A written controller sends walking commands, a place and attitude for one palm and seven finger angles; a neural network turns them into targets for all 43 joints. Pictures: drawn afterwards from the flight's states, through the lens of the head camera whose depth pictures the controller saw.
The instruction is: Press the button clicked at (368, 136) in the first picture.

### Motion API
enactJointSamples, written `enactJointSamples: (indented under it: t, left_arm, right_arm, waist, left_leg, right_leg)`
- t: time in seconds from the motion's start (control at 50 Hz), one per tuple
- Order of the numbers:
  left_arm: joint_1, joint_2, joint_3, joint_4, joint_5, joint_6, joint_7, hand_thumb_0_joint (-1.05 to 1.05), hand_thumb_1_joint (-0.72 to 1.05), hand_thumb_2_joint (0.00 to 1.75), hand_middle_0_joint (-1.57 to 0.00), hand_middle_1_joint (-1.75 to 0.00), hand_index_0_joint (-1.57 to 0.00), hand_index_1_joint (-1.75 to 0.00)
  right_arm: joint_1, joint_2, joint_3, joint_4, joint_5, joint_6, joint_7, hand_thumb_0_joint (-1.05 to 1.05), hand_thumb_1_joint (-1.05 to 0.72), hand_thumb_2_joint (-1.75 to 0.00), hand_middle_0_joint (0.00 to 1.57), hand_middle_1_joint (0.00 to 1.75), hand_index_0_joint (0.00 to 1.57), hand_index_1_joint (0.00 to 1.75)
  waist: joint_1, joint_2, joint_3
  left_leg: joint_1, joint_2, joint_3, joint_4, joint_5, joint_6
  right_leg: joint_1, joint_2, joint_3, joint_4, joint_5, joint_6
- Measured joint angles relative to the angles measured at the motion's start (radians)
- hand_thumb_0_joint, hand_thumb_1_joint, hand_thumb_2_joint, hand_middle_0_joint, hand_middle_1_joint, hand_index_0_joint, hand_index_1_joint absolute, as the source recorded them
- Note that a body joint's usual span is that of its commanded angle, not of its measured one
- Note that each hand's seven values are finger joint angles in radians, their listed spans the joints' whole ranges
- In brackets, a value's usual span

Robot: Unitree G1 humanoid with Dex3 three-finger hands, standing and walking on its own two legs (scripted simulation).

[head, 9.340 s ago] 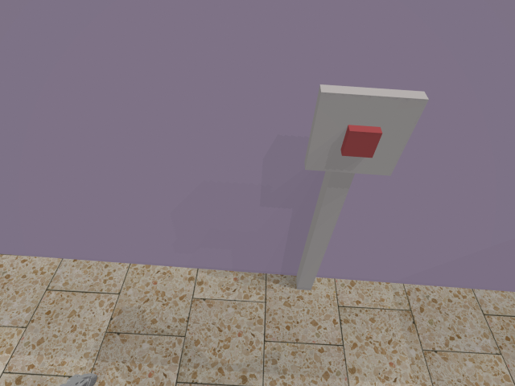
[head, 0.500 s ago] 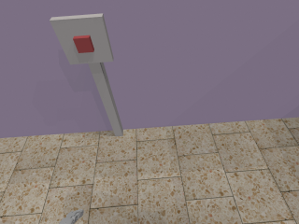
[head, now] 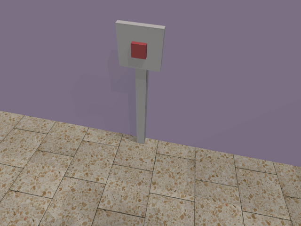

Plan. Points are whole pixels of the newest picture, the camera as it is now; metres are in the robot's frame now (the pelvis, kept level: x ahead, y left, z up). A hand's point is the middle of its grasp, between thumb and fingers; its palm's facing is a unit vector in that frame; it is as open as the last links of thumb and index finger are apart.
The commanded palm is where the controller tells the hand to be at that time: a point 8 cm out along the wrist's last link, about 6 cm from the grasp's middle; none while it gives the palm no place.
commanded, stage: take the last steps up to it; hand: left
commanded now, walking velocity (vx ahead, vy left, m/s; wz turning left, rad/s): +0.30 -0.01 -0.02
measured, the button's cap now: (139, 50) +0.80 +0.16 +0.06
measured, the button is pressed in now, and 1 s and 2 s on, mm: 0 0 0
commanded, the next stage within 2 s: come to a stop and stand still in 0.66 s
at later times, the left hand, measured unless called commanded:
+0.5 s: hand (111, 181) +0.28 +0.17 -0.17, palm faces -0.08 -0.98 -0.19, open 7.4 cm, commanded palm none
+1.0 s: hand (123, 176) +0.31 +0.13 -0.18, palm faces +0.04 -0.98 -0.18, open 7.3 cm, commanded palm none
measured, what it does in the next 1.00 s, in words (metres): walks ahead: right foot, then left foot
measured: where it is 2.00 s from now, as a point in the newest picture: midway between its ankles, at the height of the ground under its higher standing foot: outside the picture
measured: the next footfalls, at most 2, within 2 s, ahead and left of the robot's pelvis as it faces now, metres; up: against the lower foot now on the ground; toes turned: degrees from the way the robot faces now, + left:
right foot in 0.54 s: +0.33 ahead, -0.12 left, +0.00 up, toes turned -10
left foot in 1.00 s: +0.42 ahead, +0.09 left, +0.00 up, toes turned +1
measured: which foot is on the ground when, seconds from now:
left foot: down 0.00-0.54, up 0.56-0.98, down 1.00-1.00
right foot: down 0.00-0.00, up 0.02-0.52, down 0.54-1.00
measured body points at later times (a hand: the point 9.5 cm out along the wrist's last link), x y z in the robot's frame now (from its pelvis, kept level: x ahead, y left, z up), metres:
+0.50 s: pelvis +0.16 +0.00 -0.01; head +0.19 -0.01 +0.44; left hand +0.29 +0.22 -0.15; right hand +0.02 -0.18 -0.15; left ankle +0.01 +0.11 -0.74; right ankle +0.28 -0.12 -0.71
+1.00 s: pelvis +0.31 -0.03 +0.00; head +0.32 -0.03 +0.45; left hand +0.31 +0.19 -0.16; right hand +0.40 -0.26 -0.15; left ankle +0.38 +0.09 -0.73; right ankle +0.29 -0.11 -0.74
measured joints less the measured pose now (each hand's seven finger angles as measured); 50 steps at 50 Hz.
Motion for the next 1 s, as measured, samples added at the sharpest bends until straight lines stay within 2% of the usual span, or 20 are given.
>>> enactJointSamples:
  t: [0.04, 0.08, 0.14, 0.2, 0.28, 0.36, 0.44, 0.52, 0.56, 0.62, 0.64, 0.68, 0.76, 0.82, 0.94, 0.98, 1.0]
  left_arm:
    - [0.008, 0.005, 0.001, 0.026, -0.003, 0.023, -0.002, 0.0, 0.91, 0.9, -0.2, -0.3, -0.2, -0.3]
    - [0.0, 0.006, 0.0, 0.039, 0.0, 0.041, -0.004, 0.01, 0.91, 0.9, -0.2, -0.3, -0.2, -0.3]
    - [-0.034, 0.004, 0.004, 0.029, 0.003, 0.037, -0.015, 0.01, 0.91, 0.9, -0.2, -0.3, -0.2, -0.3]
    - [-0.086, 0.006, 0.01, -0.002, 0.003, 0.024, -0.02, 0.01, 0.91, 0.9, -0.2, -0.3, -0.2, -0.3]
    - [-0.163, 0.006, 0.018, -0.041, -0.001, 0.02, -0.021, 0.01, 0.91, 0.9, -0.2, -0.3, -0.2, -0.3]
    - [-0.237, 0.003, 0.02, -0.066, -0.004, 0.025, -0.023, 0.0, 0.91, 0.9, -0.2, -0.3, -0.2, -0.3]
    - [-0.309, -0.001, 0.016, -0.088, -0.008, 0.025, -0.028, 0.0, 0.91, 0.9, -0.19, -0.3, -0.2, -0.3]
    - [-0.365, -0.009, 0.009, -0.116, -0.011, 0.002, -0.031, 0.0, 0.91, 0.9, -0.19, -0.3, -0.2, -0.3]
    - [-0.374, -0.009, 0.007, -0.127, -0.007, -0.032, -0.029, 0.0, 0.91, 0.9, -0.2, -0.3, -0.2, -0.3]
    - [-0.371, -0.022, -0.001, -0.126, -0.015, -0.056, -0.019, 0.0, 0.91, 0.9, -0.2, -0.3, -0.2, -0.3]
    - [-0.362, -0.028, -0.003, -0.121, -0.018, -0.054, -0.015, 0.0, 0.91, 0.9, -0.2, -0.3, -0.2, -0.3]
    - [-0.334, -0.042, -0.007, -0.105, -0.017, -0.051, -0.005, 0.0, 0.91, 0.9, -0.2, -0.3, -0.2, -0.3]
    - [-0.28, -0.031, 0.013, -0.086, -0.018, -0.06, 0.018, -0.03, 0.96, 0.9, -0.2, -0.3, -0.2, -0.3]
    - [-0.241, -0.024, 0.003, -0.06, -0.013, -0.055, 0.016, -0.02, 0.95, 0.9, -0.2, -0.3, -0.2, -0.3]
    - [-0.181, -0.051, -0.023, -0.025, -0.009, -0.021, 0.02, -0.01, 0.93, 0.9, -0.2, -0.3, -0.2, -0.3]
    - [-0.164, -0.057, -0.024, -0.024, -0.01, -0.005, 0.022, -0.01, 0.92, 0.9, -0.2, -0.3, -0.2, -0.3]
    - [-0.156, -0.059, -0.023, -0.026, -0.011, 0.003, 0.024, 0.0, 0.92, 0.9, -0.2, -0.3, -0.2, -0.3]
  right_arm:
    - [-0.004, 0.02, 0.003, -0.007, -0.004, -0.026, -0.011, 0.01, -0.91, -0.9, 0.2, 0.3, 0.2, 0.29]
    - [0.017, 0.04, 0.012, -0.008, -0.005, -0.04, -0.022, 0.0, -0.91, -0.9, 0.2, 0.3, 0.2, 0.29]
    - [0.066, 0.042, -0.002, 0.002, 0.004, -0.054, -0.049, -0.01, -0.95, -0.9, 0.2, 0.3, 0.21, 0.3]
    - [0.122, 0.035, 0.005, 0.036, 0.006, -0.06, -0.053, -0.02, -0.95, -0.9, 0.2, 0.3, 0.21, 0.3]
    - [0.198, 0.048, 0.016, 0.088, 0.009, -0.064, -0.057, -0.01, -0.94, -0.9, 0.2, 0.3, 0.2, 0.29]
    - [0.262, 0.072, 0.023, 0.127, 0.005, -0.067, -0.06, 0.0, -0.93, -0.9, 0.2, 0.3, 0.2, 0.29]
    - [0.309, 0.092, 0.026, 0.152, -0.005, -0.068, -0.06, 0.0, -0.92, -0.9, 0.2, 0.3, 0.2, 0.29]
    - [0.341, 0.098, 0.026, 0.178, -0.008, -0.06, -0.057, 0.0, -0.91, -0.9, 0.2, 0.3, 0.2, 0.29]
    - [0.352, 0.104, 0.024, 0.196, 0.001, -0.051, -0.051, 0.0, -0.91, -0.9, 0.2, 0.3, 0.2, 0.29]
    - [0.305, 0.097, 0.015, 0.189, 0.016, -0.029, -0.047, 0.01, -0.91, -0.9, 0.2, 0.3, 0.2, 0.29]
    - [0.284, 0.09, 0.01, 0.179, 0.014, -0.024, -0.047, 0.01, -0.91, -0.9, 0.2, 0.3, 0.2, 0.29]
    - [0.234, 0.073, 0.002, 0.151, 0.006, -0.019, -0.046, 0.01, -0.91, -0.9, 0.2, 0.3, 0.2, 0.29]
    - [0.139, 0.047, -0.008, 0.086, -0.006, -0.019, -0.044, 0.01, -0.91, -0.9, 0.2, 0.3, 0.2, 0.29]
    - [0.075, 0.032, -0.008, 0.055, -0.005, -0.019, -0.043, 0.0, -0.91, -0.9, 0.19, 0.3, 0.2, 0.29]
    - [-0.027, 0.018, 0.006, 0.036, 0.009, -0.008, -0.051, 0.0, -0.92, -0.9, 0.19, 0.3, 0.2, 0.29]
    - [-0.045, 0.024, 0.007, 0.029, 0.01, 0.0, -0.052, 0.0, -0.92, -0.9, 0.19, 0.3, 0.2, 0.29]
    - [-0.049, 0.027, 0.007, 0.024, 0.01, 0.001, -0.051, 0.0, -0.92, -0.9, 0.19, 0.3, 0.2, 0.29]
  waist:
    - [-0.009, -0.015, 0.004]
    - [-0.019, -0.017, 0.001]
    - [-0.039, -0.014, -0.005]
    - [-0.045, -0.02, -0.006]
    - [-0.054, -0.026, -0.002]
    - [-0.078, -0.021, 0.012]
    - [-0.117, -0.004, 0.039]
    - [-0.143, 0.026, 0.067]
    - [-0.134, 0.029, 0.074]
    - [-0.13, 0.038, 0.091]
    - [-0.126, 0.041, 0.087]
    - [-0.12, 0.047, 0.076]
    - [-0.108, 0.051, 0.041]
    - [-0.094, 0.053, 0.022]
    - [-0.046, 0.051, 0.026]
    - [-0.037, 0.044, 0.033]
    - [-0.034, 0.044, 0.035]
  left_leg:
    - [0.001, -0.012, 0.012, 0.021, 0.048, 0.025]
    - [0.028, -0.017, 0.023, 0.016, 0.033, 0.039]
    - [0.096, -0.033, 0.028, -0.07, 0.049, 0.046]
    - [0.161, -0.053, 0.032, -0.158, 0.071, 0.054]
    - [0.23, -0.073, 0.037, -0.229, 0.07, 0.055]
    - [0.285, -0.076, 0.043, -0.258, 0.041, 0.045]
    - [0.331, -0.061, 0.048, -0.26, -0.007, 0.022]
    - [0.354, -0.019, 0.055, -0.186, -0.099, -0.013]
    - [0.297, 0.011, 0.052, 0.011, -0.162, -0.013]
    - [0.068, 0.011, -0.041, 0.539, -0.174, 0.013]
    - [-0.001, 0.012, -0.053, 0.64, -0.141, 0.019]
    - [-0.116, 0.026, -0.059, 0.713, -0.066, 0.02]
    - [-0.258, 0.057, -0.061, 0.607, 0.017, -0.004]
    - [-0.287, 0.066, -0.056, 0.473, 0.052, -0.024]
    - [-0.181, 0.026, -0.057, 0.166, 0.077, -0.04]
    - [-0.123, 0.01, -0.052, 0.078, 0.141, -0.036]
    - [-0.095, 0.009, -0.049, 0.038, 0.214, -0.025]
  right_leg:
    - [-0.06, -0.006, 0.043, 0.158, -0.118, -0.009]
    - [-0.154, 0.01, 0.09, 0.369, -0.154, -0.022]
    - [-0.28, 0.014, 0.116, 0.559, -0.051, -0.024]
    - [-0.372, 0.008, 0.133, 0.611, 0.056, -0.013]
    - [-0.452, 0.002, 0.149, 0.604, 0.134, 0.002]
    - [-0.482, -0.001, 0.137, 0.529, 0.165, 0.002]
    - [-0.454, 0.008, 0.112, 0.365, 0.153, -0.02]
    - [-0.363, 0.053, 0.079, 0.182, 0.121, -0.063]
    - [-0.304, 0.073, 0.063, 0.124, 0.189, -0.091]
    - [-0.272, 0.087, 0.046, 0.171, 0.098, -0.119]
    - [-0.248, 0.092, 0.042, 0.149, 0.085, -0.121]
    - [-0.198, 0.102, 0.039, 0.082, 0.097, -0.112]
    - [-0.121, 0.119, 0.033, -0.03, 0.118, -0.121]
    - [-0.078, 0.128, 0.036, -0.072, 0.115, -0.119]
    - [-0.029, 0.132, 0.06, -0.043, 0.062, -0.101]
    - [-0.029, 0.13, 0.063, 0.003, 0.026, -0.092]
    - [-0.034, 0.131, 0.062, 0.033, 0.004, -0.086]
